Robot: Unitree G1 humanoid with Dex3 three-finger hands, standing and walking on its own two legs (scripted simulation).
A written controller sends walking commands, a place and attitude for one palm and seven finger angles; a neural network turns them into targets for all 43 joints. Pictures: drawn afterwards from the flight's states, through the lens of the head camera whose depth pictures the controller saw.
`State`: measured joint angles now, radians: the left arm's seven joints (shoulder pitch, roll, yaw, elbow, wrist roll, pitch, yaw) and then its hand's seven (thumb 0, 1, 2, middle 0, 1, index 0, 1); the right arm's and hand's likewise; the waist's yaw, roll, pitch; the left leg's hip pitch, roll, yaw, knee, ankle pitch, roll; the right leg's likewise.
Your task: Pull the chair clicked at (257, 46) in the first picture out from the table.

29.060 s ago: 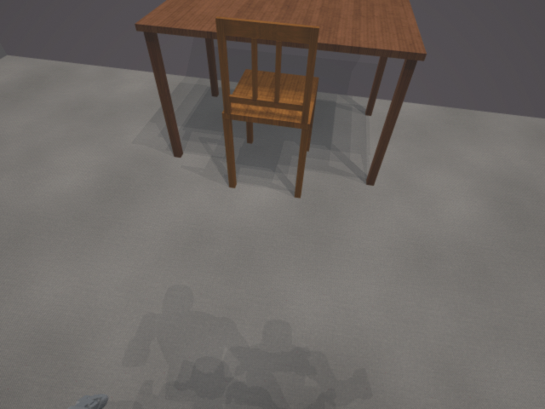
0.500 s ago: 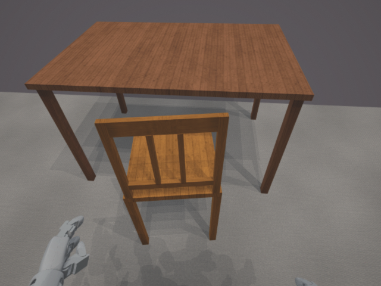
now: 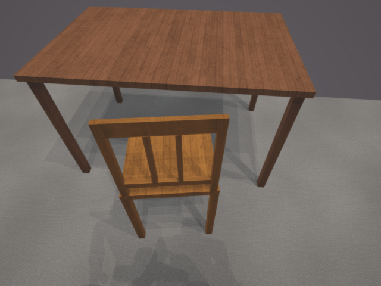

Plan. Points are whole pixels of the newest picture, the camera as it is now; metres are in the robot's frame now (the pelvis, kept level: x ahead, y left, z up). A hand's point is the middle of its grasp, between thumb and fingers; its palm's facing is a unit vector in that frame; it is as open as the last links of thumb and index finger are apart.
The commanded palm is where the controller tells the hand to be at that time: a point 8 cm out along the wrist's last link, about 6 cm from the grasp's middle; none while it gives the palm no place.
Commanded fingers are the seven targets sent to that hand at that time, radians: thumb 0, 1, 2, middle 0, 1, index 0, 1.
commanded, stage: let the arm hang, fingers relaxed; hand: left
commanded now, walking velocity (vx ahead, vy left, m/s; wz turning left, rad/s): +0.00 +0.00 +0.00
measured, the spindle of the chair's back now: (151, 160) +0.49 +0.16 -0.11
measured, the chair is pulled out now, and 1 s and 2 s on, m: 0.17 0.17 0.17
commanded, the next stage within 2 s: look to check the result in 0.44 s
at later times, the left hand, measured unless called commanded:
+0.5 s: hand out of the picture +0.03 +0.17 -0.17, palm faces +0.01 -0.98 -0.20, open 7.3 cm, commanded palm none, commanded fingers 0.00 0.90 0.90 -0.20 -0.30 -0.20 -0.30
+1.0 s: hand out of the picture +0.02 +0.16 -0.17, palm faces +0.02 -0.98 -0.19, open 7.4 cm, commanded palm none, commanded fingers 0.00 0.90 0.90 -0.20 -0.30 -0.20 -0.30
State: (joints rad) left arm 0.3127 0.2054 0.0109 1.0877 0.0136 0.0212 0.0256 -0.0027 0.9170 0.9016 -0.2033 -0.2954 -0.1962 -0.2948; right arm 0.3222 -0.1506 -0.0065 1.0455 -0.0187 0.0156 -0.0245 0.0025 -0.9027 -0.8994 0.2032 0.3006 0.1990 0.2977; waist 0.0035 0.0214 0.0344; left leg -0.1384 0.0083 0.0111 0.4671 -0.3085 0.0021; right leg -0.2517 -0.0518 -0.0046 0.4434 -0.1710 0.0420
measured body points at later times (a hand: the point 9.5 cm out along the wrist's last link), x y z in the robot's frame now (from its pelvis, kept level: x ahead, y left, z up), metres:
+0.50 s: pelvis +0.01 +0.00 +0.00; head +0.02 +0.00 +0.45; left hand +0.03 +0.22 -0.16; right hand -0.01 -0.22 -0.16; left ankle -0.03 +0.12 -0.74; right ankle +0.04 -0.15 -0.74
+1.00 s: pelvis +0.02 -0.01 +0.00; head +0.03 -0.01 +0.45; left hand +0.02 +0.22 -0.16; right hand -0.01 -0.22 -0.16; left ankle -0.03 +0.12 -0.74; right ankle +0.04 -0.15 -0.74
